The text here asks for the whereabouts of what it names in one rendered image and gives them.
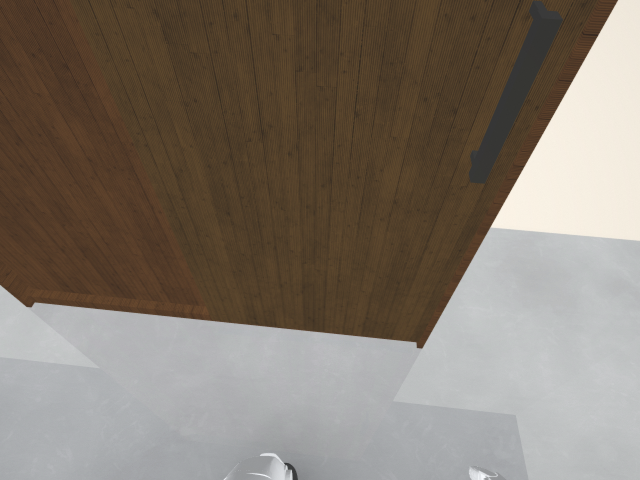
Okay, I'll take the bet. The wardrobe door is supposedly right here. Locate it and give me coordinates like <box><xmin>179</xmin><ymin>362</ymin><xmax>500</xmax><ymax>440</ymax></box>
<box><xmin>0</xmin><ymin>0</ymin><xmax>206</xmax><ymax>307</ymax></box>
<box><xmin>70</xmin><ymin>0</ymin><xmax>598</xmax><ymax>342</ymax></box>

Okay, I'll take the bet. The left robot shin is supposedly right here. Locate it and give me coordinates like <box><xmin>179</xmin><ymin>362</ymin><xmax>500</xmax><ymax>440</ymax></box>
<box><xmin>260</xmin><ymin>453</ymin><xmax>285</xmax><ymax>465</ymax></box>

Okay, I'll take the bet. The handle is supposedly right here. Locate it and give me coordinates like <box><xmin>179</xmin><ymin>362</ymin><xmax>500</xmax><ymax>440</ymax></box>
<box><xmin>469</xmin><ymin>1</ymin><xmax>563</xmax><ymax>184</ymax></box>

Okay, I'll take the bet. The left robot thigh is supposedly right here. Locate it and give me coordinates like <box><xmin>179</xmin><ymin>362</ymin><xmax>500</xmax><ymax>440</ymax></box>
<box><xmin>224</xmin><ymin>456</ymin><xmax>293</xmax><ymax>480</ymax></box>

